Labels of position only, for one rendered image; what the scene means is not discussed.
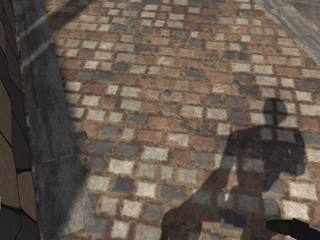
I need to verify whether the right robot hand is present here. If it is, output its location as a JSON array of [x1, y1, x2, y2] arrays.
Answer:
[[266, 218, 320, 240]]

